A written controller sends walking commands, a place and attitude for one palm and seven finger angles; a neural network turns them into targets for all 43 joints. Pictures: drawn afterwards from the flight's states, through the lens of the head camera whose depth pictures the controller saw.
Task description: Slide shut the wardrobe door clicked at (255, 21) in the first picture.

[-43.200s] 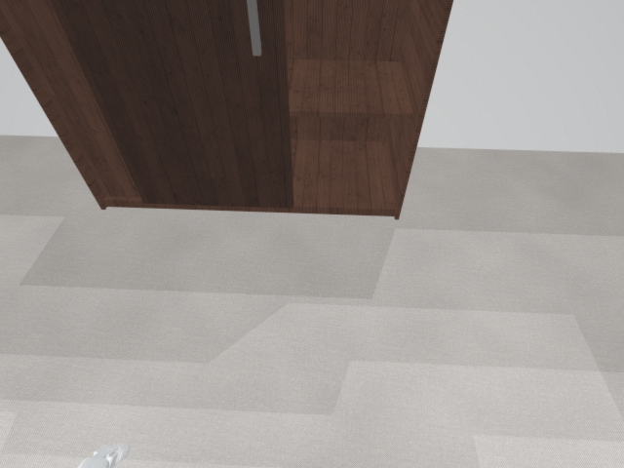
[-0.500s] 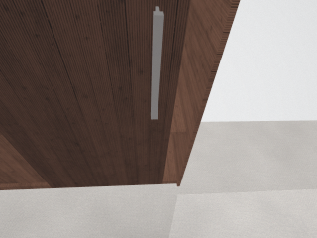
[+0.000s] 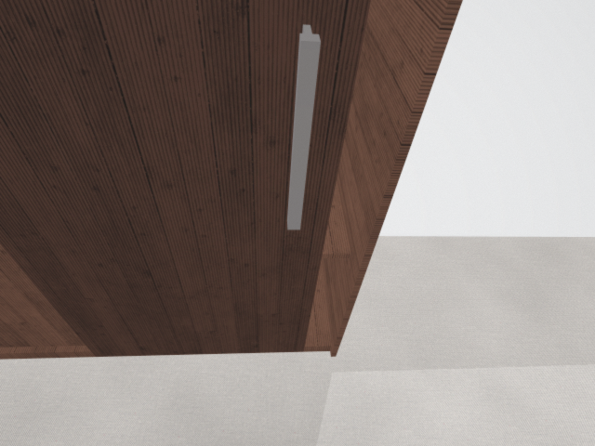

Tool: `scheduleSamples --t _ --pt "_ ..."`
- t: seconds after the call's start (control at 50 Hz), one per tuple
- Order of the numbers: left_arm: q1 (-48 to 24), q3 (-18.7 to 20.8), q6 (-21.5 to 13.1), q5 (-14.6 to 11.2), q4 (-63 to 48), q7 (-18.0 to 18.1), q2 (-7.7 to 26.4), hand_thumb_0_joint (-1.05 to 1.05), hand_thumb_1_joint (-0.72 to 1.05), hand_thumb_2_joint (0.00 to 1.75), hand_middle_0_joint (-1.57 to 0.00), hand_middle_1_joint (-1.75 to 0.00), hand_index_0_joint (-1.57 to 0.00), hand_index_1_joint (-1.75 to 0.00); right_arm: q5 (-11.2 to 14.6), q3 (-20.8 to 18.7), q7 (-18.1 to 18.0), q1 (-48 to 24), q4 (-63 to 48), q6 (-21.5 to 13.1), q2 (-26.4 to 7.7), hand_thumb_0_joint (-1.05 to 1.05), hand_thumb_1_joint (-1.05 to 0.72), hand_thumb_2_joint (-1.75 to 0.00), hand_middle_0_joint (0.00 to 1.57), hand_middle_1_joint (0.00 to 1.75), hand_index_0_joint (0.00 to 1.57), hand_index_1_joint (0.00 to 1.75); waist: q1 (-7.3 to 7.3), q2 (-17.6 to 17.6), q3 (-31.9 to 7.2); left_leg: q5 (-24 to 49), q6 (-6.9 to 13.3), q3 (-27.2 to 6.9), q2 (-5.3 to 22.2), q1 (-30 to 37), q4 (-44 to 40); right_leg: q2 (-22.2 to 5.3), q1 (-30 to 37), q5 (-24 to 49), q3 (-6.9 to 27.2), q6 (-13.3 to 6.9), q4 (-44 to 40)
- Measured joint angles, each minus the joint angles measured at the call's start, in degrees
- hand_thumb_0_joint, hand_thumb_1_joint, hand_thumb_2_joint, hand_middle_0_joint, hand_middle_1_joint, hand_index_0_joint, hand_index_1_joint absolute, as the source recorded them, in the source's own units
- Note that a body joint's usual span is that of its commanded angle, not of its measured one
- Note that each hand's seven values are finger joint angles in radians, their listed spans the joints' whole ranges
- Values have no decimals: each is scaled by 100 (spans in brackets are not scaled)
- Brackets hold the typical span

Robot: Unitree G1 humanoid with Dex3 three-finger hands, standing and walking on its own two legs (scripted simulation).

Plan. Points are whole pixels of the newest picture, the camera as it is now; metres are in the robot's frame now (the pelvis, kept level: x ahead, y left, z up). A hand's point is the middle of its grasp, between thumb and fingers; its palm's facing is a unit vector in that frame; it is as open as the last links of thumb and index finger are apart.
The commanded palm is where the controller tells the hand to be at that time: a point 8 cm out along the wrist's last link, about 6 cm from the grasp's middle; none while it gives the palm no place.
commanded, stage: look again from close up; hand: left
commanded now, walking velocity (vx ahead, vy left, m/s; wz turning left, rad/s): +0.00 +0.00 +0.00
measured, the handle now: (299, 143) +0.52 +0.05 +0.15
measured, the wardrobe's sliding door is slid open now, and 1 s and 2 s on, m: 0.10 0.10 0.10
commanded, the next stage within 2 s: none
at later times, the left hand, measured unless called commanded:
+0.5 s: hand out of the picture +0.00 +0.17 -0.18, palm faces +0.00 -0.98 -0.20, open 7.4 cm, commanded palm none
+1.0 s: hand out of the picture +0.01 +0.17 -0.18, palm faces +0.00 -0.98 -0.22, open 7.4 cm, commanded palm none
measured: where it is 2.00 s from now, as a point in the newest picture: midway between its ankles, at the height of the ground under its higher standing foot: outside the picture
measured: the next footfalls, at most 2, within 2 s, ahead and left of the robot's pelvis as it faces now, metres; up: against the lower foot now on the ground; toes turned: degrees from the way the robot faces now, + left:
none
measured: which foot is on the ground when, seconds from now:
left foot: down 0.00-1.00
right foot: down 0.00-1.00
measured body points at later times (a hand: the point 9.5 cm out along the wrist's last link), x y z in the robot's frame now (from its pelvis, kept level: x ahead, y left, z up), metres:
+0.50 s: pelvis +0.01 -0.01 +0.00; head +0.01 +0.01 +0.45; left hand +0.00 +0.23 -0.16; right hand +0.02 -0.25 -0.15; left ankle +0.01 +0.03 -0.74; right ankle -0.04 -0.14 -0.74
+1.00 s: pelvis +0.01 -0.02 +0.00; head +0.01 -0.01 +0.45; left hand +0.01 +0.22 -0.16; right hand +0.04 -0.27 -0.15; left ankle +0.01 +0.03 -0.74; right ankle -0.04 -0.14 -0.74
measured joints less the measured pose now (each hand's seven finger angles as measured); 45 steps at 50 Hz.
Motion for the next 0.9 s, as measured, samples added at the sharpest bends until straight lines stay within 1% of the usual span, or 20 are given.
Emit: scheduleSamples --t 0.18,0.4,0.9 --pt "-110 -1 -31 -9 -35 -2 12 0 91 90 -20 -30 -19 -30 0 9 17 24 75 -6 49 0 -90 -90 20 30 20 30 -39 12 23 4 -37 -10 33 23 -28 34 41 30 -5 -15 -74" --pt "-111 1 -37 -29 2 1 50 0 91 90 -20 -30 -19 -30 6 6 14 36 150 -11 10 0 -90 -90 20 30 20 30 -59 38 73 -41 -74 -9 73 71 -6 73 115 28 1 -45 -121" --pt "-184 0 -46 -35 40 -18 101 0 91 90 -20 -30 -19 -30 14 14 7 -125 172 -33 -95 0 -90 -90 20 30 20 30 -39 89 108 15 -136 -40 82 197 -161 89 212 36 -18 -97 -208"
